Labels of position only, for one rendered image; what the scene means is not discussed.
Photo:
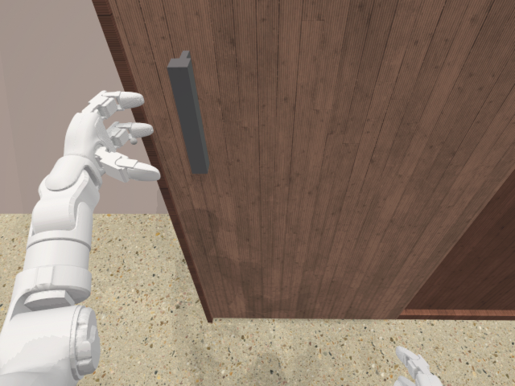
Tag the right robot hand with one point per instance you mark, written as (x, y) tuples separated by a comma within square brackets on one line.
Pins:
[(418, 368)]

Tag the robot left forearm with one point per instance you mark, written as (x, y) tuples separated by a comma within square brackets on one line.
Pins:
[(55, 272)]

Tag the wardrobe door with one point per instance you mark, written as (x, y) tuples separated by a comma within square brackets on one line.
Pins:
[(479, 272), (351, 143)]

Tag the left robot hand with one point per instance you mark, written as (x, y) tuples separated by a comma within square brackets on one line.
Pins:
[(86, 136)]

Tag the left robot upper arm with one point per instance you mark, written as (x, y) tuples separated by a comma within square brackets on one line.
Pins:
[(54, 347)]

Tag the handle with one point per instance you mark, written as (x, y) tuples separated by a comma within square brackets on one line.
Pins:
[(183, 86)]

